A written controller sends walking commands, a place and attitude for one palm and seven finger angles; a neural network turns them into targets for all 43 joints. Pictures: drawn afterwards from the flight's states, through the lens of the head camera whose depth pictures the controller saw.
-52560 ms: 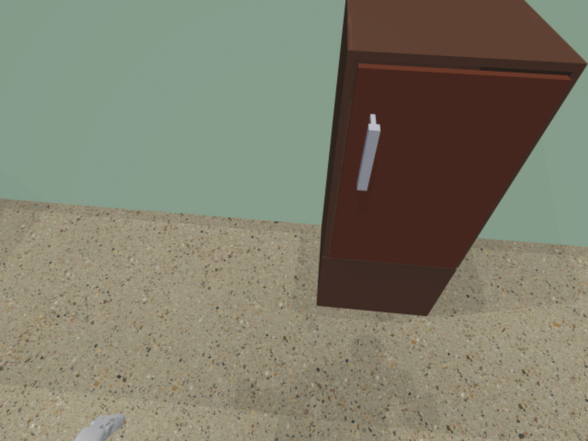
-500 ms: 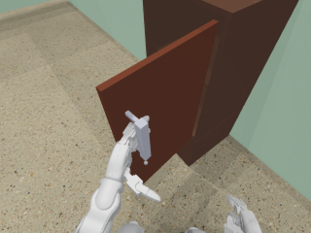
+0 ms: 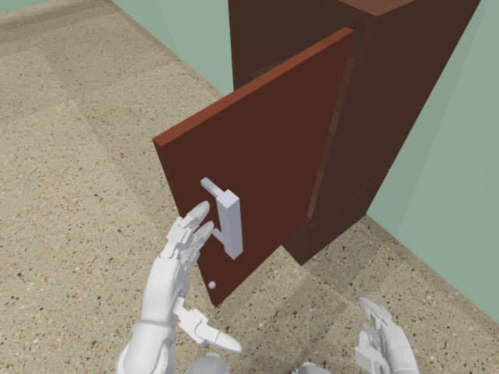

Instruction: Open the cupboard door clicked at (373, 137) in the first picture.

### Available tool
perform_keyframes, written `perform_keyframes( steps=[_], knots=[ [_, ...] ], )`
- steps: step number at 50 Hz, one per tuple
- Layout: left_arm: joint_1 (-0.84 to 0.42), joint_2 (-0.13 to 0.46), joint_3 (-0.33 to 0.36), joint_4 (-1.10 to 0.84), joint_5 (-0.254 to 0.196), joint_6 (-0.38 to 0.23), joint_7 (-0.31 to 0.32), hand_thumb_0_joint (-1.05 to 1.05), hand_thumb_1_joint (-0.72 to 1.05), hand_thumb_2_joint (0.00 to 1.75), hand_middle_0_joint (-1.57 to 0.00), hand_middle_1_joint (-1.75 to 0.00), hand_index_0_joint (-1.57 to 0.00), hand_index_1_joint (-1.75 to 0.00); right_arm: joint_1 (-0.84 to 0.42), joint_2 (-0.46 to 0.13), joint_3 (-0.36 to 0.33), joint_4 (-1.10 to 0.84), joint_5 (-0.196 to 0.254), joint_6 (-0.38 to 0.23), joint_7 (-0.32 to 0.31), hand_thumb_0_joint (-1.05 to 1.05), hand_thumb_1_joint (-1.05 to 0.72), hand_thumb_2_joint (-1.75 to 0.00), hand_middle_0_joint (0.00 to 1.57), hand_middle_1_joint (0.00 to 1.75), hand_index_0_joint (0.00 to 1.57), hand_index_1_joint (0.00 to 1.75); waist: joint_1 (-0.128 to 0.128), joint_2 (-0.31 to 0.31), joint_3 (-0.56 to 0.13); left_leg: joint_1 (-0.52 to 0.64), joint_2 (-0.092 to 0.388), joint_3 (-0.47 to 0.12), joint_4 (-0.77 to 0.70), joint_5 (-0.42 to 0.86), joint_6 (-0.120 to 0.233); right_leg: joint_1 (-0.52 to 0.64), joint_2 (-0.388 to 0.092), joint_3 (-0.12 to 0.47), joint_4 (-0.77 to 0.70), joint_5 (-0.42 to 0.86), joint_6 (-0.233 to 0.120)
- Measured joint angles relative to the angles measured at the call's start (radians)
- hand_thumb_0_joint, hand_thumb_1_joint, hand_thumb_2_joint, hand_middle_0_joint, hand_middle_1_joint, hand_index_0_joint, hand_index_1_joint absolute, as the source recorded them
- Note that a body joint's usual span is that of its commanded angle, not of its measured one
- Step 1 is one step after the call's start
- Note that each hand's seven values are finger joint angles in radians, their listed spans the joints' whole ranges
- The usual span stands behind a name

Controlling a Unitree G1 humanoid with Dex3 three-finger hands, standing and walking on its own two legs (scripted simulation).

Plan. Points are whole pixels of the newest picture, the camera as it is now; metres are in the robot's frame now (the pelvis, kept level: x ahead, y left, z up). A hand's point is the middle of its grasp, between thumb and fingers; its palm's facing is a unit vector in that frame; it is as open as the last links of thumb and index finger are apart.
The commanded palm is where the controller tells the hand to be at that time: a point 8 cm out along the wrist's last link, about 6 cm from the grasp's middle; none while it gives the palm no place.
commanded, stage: slide the hand sideways off the handle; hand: left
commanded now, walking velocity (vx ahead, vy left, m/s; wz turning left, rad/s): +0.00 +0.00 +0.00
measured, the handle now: (222, 220) +0.33 +0.07 +0.07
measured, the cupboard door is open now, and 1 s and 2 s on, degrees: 98 97 97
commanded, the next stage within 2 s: draw the hand back to the body in 0.50 s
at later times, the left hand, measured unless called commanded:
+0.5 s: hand (167, 317) +0.19 +0.12 +0.07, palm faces -0.06 -1.00 -0.02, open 16.3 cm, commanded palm +0.17 +0.17 +0.07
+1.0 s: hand (124, 308) +0.19 +0.16 +0.11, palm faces -0.04 -1.00 -0.06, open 16.3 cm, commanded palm +0.16 +0.22 +0.13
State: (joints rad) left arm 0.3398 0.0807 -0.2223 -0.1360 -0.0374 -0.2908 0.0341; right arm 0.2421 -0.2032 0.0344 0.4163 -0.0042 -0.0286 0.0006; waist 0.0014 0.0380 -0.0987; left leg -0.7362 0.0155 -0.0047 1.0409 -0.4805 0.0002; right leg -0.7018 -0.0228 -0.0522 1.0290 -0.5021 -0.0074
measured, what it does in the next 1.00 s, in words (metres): stands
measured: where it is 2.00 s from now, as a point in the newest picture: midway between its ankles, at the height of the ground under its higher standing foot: outside the picture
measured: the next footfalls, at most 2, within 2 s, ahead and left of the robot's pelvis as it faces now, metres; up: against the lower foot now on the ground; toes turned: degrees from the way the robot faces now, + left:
none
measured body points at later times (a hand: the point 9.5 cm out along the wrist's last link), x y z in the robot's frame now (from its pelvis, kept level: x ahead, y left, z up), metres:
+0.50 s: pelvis +0.01 -0.01 -0.01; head +0.05 -0.01 +0.44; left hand +0.19 +0.17 +0.07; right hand +0.19 -0.24 -0.08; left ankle +0.02 +0.12 -0.67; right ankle +0.01 -0.12 -0.67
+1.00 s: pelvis +0.00 +0.01 +0.01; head +0.02 +0.00 +0.46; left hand +0.18 +0.21 +0.12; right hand +0.19 -0.21 -0.05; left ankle +0.02 +0.12 -0.67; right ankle +0.01 -0.12 -0.67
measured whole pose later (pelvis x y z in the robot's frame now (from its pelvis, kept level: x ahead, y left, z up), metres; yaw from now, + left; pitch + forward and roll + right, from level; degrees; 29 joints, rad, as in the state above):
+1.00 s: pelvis +0.00 +0.01 +0.01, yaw +0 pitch +7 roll -2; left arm 0.60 0.23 0.05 -0.39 -0.23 -0.19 -0.17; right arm 0.30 -0.23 0.04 0.40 0.04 -0.08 -0.06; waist 0.01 0.06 -0.13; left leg -0.66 0.02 -0.03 1.01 -0.48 0.01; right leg -0.60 -0.01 -0.07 0.96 -0.48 0.00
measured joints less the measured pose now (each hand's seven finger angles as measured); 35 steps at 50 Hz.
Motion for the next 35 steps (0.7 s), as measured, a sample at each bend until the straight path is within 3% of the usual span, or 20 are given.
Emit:
perform_keyframes(
  steps=[11,18,25,30,35],
  knots=[
    [0.169,0.033,0.067,-0.103,-0.032,-0.032,-0.056,-0.02,-0.50,0.30,-0.19,-0.32,-0.19,-0.32,0.024,-0.009,-0.015,-0.018,0.001,-0.011,-0.001,0.01,-0.91,-0.90,0.20,0.30,0.20,0.30,0.002,-0.004,-0.020,-0.012,0.006,-0.006,0.018,-0.022,-0.010,-0.013,0.006,-0.005,0.022,-0.025,-0.008],
    [0.219,0.060,0.153,-0.130,-0.095,-0.065,-0.116,-0.02,-0.50,0.30,-0.17,-0.31,-0.16,-0.31,0.022,-0.021,-0.028,-0.012,0.009,-0.027,-0.016,0.01,-0.91,-0.90,0.20,0.30,0.20,0.30,0.009,-0.002,-0.023,-0.049,0.008,-0.021,0.054,-0.035,-0.015,-0.043,0.008,-0.019,0.051,-0.038,-0.013],
    [0.254,0.081,0.179,-0.154,-0.132,-0.071,-0.191,-0.02,-0.50,0.30,-0.15,-0.30,-0.15,-0.31,0.020,-0.026,-0.035,-0.012,0.019,-0.034,-0.032,0.01,-0.91,-0.90,0.20,0.30,0.20,0.30,0.011,0.006,-0.030,-0.072,0.007,-0.029,0.077,-0.040,-0.013,-0.058,0.008,-0.026,0.065,-0.042,-0.011],
    [0.247,0.076,0.171,-0.158,-0.145,-0.061,-0.196,-0.02,-0.50,0.30,-0.15,-0.30,-0.15,-0.31,0.018,-0.024,-0.033,-0.022,0.022,-0.044,-0.037,0.01,-0.91,-0.90,0.20,0.30,0.20,0.30,0.009,0.010,-0.029,-0.087,0.005,-0.028,0.093,-0.041,-0.009,-0.071,0.006,-0.025,0.078,-0.041,-0.007],
    [0.231,0.085,0.163,-0.192,-0.129,-0.036,-0.174,-0.02,-0.50,0.30,-0.15,-0.30,-0.15,-0.30,0.024,-0.014,-0.027,-0.029,0.024,-0.043,-0.039,0.01,-0.91,-0.90,0.20,0.30,0.20,0.30,0.011,0.008,-0.029,-0.084,0.005,-0.024,0.097,-0.041,-0.004,-0.068,0.006,-0.021,0.079,-0.038,-0.004]
  ],
)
